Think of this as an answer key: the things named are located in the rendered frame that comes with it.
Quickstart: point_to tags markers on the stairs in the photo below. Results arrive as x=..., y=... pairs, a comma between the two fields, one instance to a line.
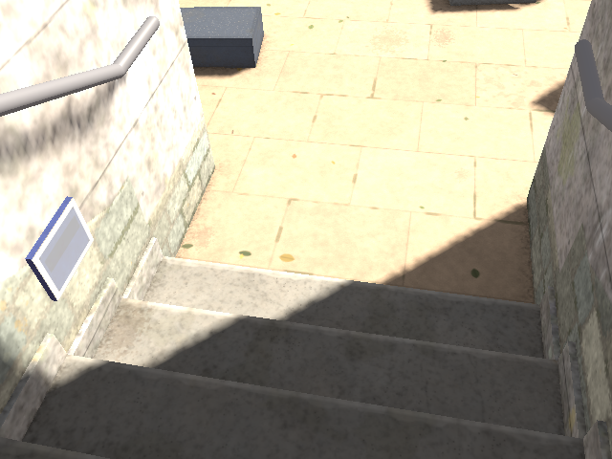
x=228, y=362

